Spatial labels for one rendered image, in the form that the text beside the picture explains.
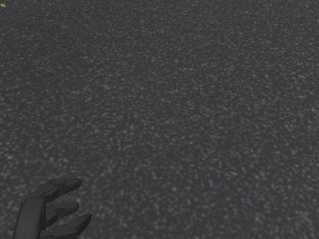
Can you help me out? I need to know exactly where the robot left hand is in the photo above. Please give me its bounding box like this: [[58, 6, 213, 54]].
[[11, 178, 92, 239]]

